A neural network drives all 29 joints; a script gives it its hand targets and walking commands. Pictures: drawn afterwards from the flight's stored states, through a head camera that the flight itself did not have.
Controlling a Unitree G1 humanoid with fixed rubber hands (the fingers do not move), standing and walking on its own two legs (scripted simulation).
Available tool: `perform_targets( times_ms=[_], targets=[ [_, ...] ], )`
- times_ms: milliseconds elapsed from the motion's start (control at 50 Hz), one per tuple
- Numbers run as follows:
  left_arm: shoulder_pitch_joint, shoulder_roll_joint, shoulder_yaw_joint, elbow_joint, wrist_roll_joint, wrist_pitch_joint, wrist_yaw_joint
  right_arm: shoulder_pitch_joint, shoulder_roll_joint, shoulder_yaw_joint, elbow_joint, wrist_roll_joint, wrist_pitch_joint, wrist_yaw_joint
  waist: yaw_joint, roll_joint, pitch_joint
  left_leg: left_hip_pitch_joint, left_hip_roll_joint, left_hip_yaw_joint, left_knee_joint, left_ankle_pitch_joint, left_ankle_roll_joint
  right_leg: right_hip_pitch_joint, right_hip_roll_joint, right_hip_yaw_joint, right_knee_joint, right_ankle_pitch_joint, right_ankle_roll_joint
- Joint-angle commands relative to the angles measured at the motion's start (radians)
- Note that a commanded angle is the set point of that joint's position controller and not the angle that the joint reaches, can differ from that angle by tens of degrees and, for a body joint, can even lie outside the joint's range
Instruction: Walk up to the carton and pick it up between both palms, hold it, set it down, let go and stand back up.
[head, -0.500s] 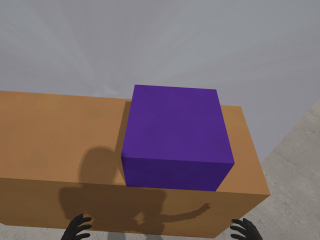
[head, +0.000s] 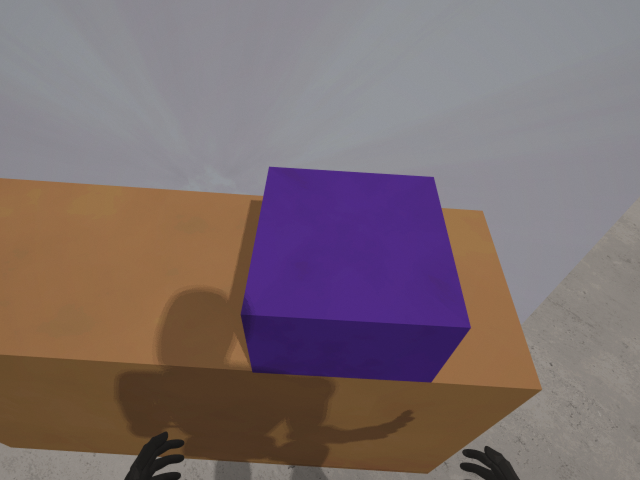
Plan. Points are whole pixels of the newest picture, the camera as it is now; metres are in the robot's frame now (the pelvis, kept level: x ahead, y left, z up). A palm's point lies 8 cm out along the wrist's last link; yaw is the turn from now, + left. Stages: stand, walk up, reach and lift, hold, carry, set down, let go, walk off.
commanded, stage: let go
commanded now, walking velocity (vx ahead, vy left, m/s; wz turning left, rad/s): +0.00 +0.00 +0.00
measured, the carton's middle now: (347, 270) +0.44 -0.03 -0.02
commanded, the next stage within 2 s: stand in 0.06 s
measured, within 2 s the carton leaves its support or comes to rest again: neither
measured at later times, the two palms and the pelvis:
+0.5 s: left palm out of the picture +0.07 +0.26 -0.12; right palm out of the picture +0.07 -0.24 -0.12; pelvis +0.00 +0.00 +0.00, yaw +0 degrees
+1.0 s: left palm out of the picture +0.02 +0.27 -0.13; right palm out of the picture +0.03 -0.24 -0.13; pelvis -0.03 +0.00 +0.00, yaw +0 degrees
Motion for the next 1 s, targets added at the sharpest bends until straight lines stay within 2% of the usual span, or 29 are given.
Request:
perform_targets(
  times_ms=[0, 40, 60, 80, 140, 240, 300, 320, 360, 500, 620, 760, 800, 840, 980],
  targets=[
    [-0.091, 0.089, -0.003, -0.137, 0.048, -0.048, 0.012, -0.104, -0.161, -0.088, -0.118, -0.112, -0.063, -0.012, 0.009, 0.026, -0.113, 0.285, 0.04, 0.038, -0.11, 0.185, -0.042, 0.013, 0.022, -0.07, -0.045, 0.15, -0.032],
    [-0.094, 0.09, -0.001, -0.131, 0.048, -0.047, 0.012, -0.105, -0.157, -0.087, -0.119, -0.113, -0.063, -0.013, 0.01, 0.026, -0.111, 0.277, 0.038, 0.038, -0.111, 0.18, -0.039, 0.013, 0.02, -0.068, -0.043, 0.149, -0.033],
    [-0.017, 0.28, 0.099, 0.015, 0.124, -0.104, -0.001, 0.003, -0.301, -0.087, -0.018, -0.192, 0.049, -0.061, 0.008, 0.022, -0.264, 0.198, 0.111, -0.081, -0.018, 0.49, 0.004, 0.091, -0.094, 0.038, 0.125, 0.28, -0.046],
    [0.025, 0.287, 0.102, 0.039, 0.114, -0.117, -0.008, 0.003, -0.292, -0.081, -0.017, -0.192, 0.094, -0.077, 0.008, -0.009, -0.295, 0.233, 0.115, -0.077, -0.005, 0.49, 0.022, 0.085, -0.095, 0.036, 0.139, 0.292, -0.046],
    [-0.032, 0.231, 0.086, 0.084, 0.108, -0.139, -0.026, -0.018, -0.283, -0.069, -0.026, -0.183, 0.136, -0.091, 0.007, 0.068, -0.216, 0.199, 0.122, -0.108, -0.048, 0.391, 0.029, 0.029, -0.091, 0.044, 0.104, 0.165, -0.042],
    [-0.03, 0.261, 0.078, 0.194, 0.104, -0.159, -0.034, -0.02, -0.29, -0.066, 0.037, -0.173, 0.143, -0.086, 0.012, 0.048, -0.17, 0.164, 0.129, -0.132, -0.088, 0.287, 0.028, 0.036, -0.102, 0.054, 0.073, 0.146, -0.042],
    [-0.042, 0.277, 0.075, 0.243, 0.102, -0.165, -0.036, -0.007, -0.296, -0.064, 0.079, -0.17, 0.147, -0.085, 0.007, 0.052, -0.172, 0.177, 0.126, -0.132, -0.091, 0.308, 0.027, 0.04, -0.106, 0.062, 0.064, 0.17, -0.045],
    [-0.032, 0.274, 0.075, 0.263, 0.097, -0.167, -0.036, -0.011, -0.307, -0.066, 0.09, -0.172, 0.147, -0.084, 0.014, 0.056, -0.163, 0.177, 0.13, -0.135, -0.094, 0.305, 0.029, 0.038, -0.108, 0.066, 0.054, 0.162, -0.042],
    [-0.043, 0.292, 0.076, 0.297, 0.099, -0.17, -0.035, 0.002, -0.302, -0.065, 0.115, -0.166, 0.15, -0.085, 0.002, 0.048, -0.163, 0.192, 0.13, -0.133, -0.096, 0.316, 0.028, 0.036, -0.111, 0.067, 0.044, 0.179, -0.043],
    [-0.043, 0.296, 0.073, 0.375, 0.092, -0.174, -0.03, -0.002, -0.304, -0.064, 0.171, -0.164, 0.153, -0.087, 0.004, 0.057, -0.151, 0.206, 0.138, -0.144, -0.117, 0.333, 0.036, 0.036, -0.115, 0.07, 0.031, 0.18, -0.041],
    [-0.039, 0.293, 0.069, 0.414, 0.091, -0.176, -0.03, -0.009, -0.312, -0.064, 0.2, -0.165, 0.154, -0.087, 0.004, 0.04, -0.122, 0.177, 0.136, -0.149, -0.137, 0.255, 0.039, 0.041, -0.12, 0.079, 0.006, 0.15, -0.039],
    [-0.031, 0.293, 0.07, 0.446, 0.088, -0.173, -0.034, -0.018, -0.309, -0.061, 0.224, -0.163, 0.155, -0.085, 0.005, 0.063, -0.076, 0.144, 0.142, -0.163, -0.178, 0.122, 0.043, 0.017, -0.115, 0.087, -0.009, 0.084, -0.038],
    [-0.031, 0.299, 0.071, 0.455, 0.088, -0.174, -0.035, -0.025, -0.311, -0.061, 0.23, -0.162, 0.155, -0.086, 0.005, 0.051, -0.071, 0.132, 0.143, -0.172, -0.19, 0.097, 0.045, 0.02, -0.113, 0.092, -0.011, 0.075, -0.041],
    [-0.029, 0.301, 0.071, 0.466, 0.087, -0.172, -0.037, -0.028, -0.307, -0.061, 0.234, -0.162, 0.156, -0.085, 0.004, 0.066, -0.042, 0.117, 0.139, -0.169, -0.197, 0.056, 0.044, 0.007, -0.114, 0.098, -0.02, 0.058, -0.04],
    [-0.022, 0.307, 0.071, 0.494, 0.085, -0.172, -0.041, -0.029, -0.315, -0.062, 0.25, -0.158, 0.16, -0.084, 0.006, 0.062, -0.016, 0.087, 0.142, -0.184, -0.227, -0.067, 0.044, -0.002, -0.112, 0.104, -0.03, 0.017, -0.044]
  ],
)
